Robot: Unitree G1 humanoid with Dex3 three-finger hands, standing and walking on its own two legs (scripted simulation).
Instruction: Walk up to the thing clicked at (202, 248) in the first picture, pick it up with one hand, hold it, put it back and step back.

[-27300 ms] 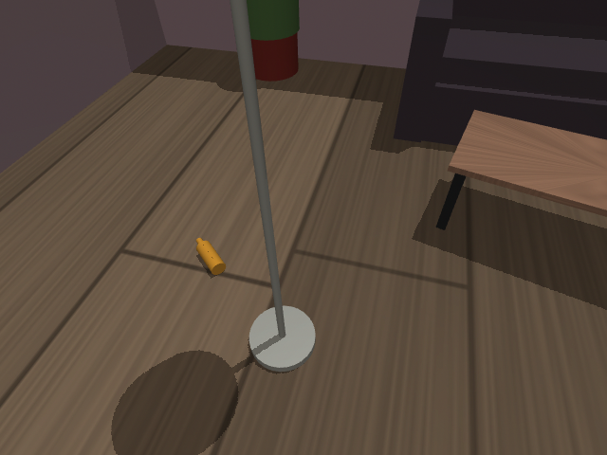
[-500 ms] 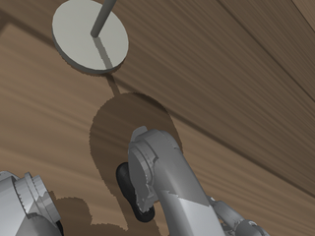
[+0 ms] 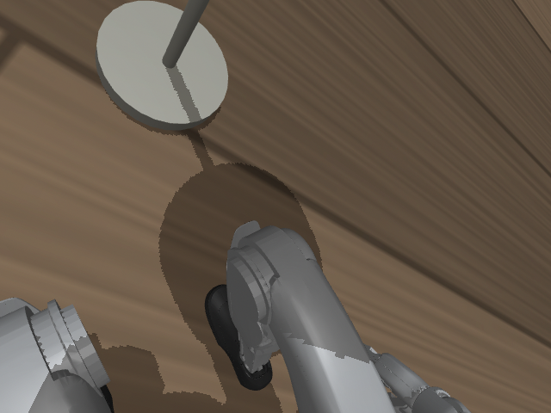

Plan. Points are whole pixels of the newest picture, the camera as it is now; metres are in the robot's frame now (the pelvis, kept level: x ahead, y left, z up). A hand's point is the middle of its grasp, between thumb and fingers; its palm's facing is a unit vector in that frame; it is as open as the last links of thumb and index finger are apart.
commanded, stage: settle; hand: left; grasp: from above
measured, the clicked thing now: out of the picture +0.44 +0.41 -0.28
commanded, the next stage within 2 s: lift in 0.76 s
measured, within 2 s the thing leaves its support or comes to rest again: leaves its support in 0.12 s
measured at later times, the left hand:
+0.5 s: hand out of the picture +0.44 +0.41 -0.17, palm faces -0.40 -0.15 -0.90, open 9.0 cm
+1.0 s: hand out of the picture +0.44 +0.40 -0.11, palm faces -0.43 -0.15 -0.89, open 9.0 cm
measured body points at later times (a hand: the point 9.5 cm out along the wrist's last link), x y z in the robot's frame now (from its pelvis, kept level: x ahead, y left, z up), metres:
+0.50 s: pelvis +0.00 +0.00 +0.01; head +0.24 +0.14 +0.36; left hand +0.46 +0.41 -0.11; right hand +0.11 -0.25 -0.07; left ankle +0.07 +0.13 -0.27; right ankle +0.11 -0.12 -0.27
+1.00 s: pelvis +0.00 -0.01 +0.03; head +0.23 +0.11 +0.40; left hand +0.46 +0.40 -0.05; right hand +0.10 -0.27 -0.06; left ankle +0.07 +0.13 -0.27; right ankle +0.11 -0.12 -0.27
